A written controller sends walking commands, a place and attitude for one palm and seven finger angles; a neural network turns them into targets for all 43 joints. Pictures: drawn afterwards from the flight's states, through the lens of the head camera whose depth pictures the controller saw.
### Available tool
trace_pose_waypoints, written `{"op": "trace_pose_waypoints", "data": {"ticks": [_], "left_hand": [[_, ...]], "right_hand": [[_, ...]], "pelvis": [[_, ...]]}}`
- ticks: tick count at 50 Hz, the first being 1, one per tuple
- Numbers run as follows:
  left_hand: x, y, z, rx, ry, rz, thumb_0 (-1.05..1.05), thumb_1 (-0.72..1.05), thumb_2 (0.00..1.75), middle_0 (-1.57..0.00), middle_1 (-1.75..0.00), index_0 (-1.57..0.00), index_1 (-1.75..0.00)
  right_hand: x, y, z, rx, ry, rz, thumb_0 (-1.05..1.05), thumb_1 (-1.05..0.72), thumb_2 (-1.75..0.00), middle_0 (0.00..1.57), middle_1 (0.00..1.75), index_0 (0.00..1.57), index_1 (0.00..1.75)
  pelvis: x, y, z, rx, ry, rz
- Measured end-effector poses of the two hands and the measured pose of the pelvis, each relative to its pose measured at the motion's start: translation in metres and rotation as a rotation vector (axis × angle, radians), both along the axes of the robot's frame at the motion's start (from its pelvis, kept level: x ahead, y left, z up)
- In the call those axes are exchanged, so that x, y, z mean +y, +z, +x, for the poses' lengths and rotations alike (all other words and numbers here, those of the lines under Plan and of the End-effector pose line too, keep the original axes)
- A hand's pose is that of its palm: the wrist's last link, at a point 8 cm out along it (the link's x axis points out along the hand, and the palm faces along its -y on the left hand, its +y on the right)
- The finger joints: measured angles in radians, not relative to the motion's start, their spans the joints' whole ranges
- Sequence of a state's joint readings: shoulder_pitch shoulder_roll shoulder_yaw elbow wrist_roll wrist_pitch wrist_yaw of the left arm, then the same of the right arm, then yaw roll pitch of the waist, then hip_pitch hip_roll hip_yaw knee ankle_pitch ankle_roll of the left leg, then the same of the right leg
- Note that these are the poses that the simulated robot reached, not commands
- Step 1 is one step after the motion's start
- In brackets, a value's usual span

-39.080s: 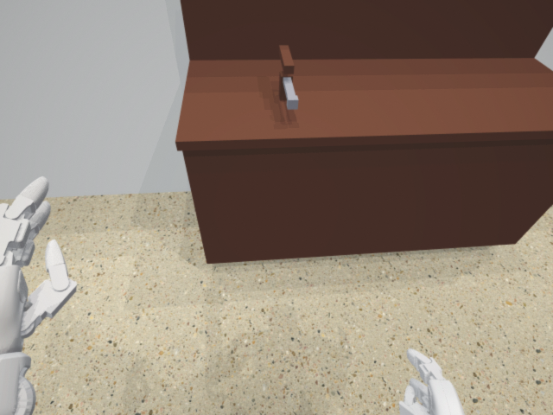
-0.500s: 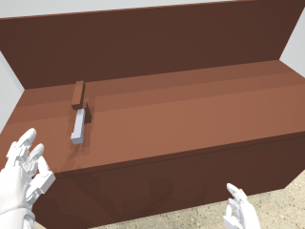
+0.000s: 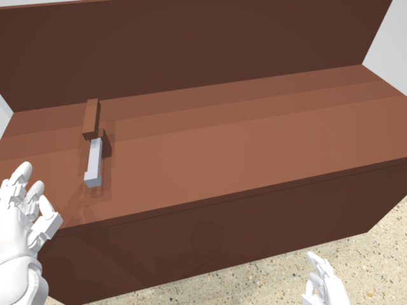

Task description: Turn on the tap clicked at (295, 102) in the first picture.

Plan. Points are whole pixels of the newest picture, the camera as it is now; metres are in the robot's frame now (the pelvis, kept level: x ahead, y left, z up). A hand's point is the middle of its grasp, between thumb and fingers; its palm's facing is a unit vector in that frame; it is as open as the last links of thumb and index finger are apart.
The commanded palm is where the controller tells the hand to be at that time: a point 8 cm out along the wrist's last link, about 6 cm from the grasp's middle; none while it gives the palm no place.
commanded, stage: reach beside the lever's end, fingers flat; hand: left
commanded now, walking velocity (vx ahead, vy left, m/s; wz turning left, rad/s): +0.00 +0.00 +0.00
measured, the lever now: (93, 178) +0.36 +0.29 +0.03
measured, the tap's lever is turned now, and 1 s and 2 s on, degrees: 0 0 0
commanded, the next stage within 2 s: push the lever round in 1.52 s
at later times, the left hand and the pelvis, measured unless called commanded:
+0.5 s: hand (69, 202) +0.27 +0.29 +0.08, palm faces +0.51 -0.86 -0.08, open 7.6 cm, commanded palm +0.23 +0.33 +0.07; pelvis +0.00 +0.03 -0.01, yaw -1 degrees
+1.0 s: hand (70, 197) +0.30 +0.31 +0.05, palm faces +0.55 -0.83 -0.08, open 7.8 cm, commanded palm +0.26 +0.35 +0.04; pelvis +0.00 +0.02 -0.02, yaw -1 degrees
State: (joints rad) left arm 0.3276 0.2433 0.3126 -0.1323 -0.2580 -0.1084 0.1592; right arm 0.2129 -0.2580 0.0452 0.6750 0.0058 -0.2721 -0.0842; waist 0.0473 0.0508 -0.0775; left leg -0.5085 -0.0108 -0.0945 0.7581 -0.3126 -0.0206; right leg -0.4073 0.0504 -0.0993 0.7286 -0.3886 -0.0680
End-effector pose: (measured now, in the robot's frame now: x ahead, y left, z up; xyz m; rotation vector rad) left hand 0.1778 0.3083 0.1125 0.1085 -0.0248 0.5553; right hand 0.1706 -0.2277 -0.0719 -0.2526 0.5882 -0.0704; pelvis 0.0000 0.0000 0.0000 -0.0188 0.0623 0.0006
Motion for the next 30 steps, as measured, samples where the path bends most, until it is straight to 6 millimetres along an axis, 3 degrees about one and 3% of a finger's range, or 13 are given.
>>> {"op": "trace_pose_waypoints", "data": {"ticks": [8,20,30], "left_hand": [[0.009,-0.014,0.01,0.003,-0.005,-0.016,0.01,0.9,0.9,-0.19,-0.27,-0.19,-0.27],[0.014,-0.027,0.043,-0.008,-0.027,-0.021,0.01,0.9,0.9,-0.18,-0.24,-0.18,-0.24],[0.019,-0.041,0.051,0.003,-0.007,-0.023,0.01,0.9,0.9,-0.17,-0.21,-0.18,-0.21]], "right_hand": [[0.007,-0.003,-0.002,0.021,0.005,-0.016,0.01,-0.9,-0.9,0.2,0.3,0.21,0.3],[0.025,-0.006,0.001,0.05,0.014,-0.012,0.01,-0.9,-0.9,0.2,0.3,0.21,0.3],[0.029,-0.014,-0.002,0.103,0.009,-0.021,0.01,-0.9,-0.9,0.2,0.3,0.21,0.3]], "pelvis": [[0.01,-0.002,-0.001,0.014,0.003,-0.007],[0.023,-0.006,0.0,0.044,-0.006,-0.014],[0.03,-0.01,0.003,0.062,-0.009,-0.019]]}}
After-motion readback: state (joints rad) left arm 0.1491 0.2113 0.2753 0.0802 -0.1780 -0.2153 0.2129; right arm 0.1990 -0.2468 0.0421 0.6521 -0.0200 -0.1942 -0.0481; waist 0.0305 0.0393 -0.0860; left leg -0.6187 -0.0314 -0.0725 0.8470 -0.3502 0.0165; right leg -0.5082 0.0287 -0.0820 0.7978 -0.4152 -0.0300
